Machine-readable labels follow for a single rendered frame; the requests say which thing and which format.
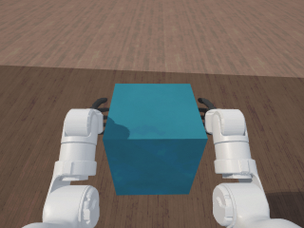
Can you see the carton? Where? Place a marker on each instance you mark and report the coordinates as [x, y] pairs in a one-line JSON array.
[[154, 139]]

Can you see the right robot hand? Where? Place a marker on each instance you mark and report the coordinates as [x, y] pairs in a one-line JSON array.
[[204, 110]]

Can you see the robot right forearm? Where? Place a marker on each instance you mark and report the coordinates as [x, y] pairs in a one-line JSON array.
[[233, 155]]

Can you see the left robot hand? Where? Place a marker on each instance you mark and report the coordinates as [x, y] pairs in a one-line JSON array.
[[102, 109]]

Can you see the robot left forearm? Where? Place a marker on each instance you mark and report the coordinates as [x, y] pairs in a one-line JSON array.
[[78, 147]]

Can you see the left robot upper arm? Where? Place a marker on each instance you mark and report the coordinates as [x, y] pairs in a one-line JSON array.
[[70, 206]]

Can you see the right robot upper arm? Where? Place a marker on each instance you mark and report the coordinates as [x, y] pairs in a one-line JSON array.
[[243, 205]]

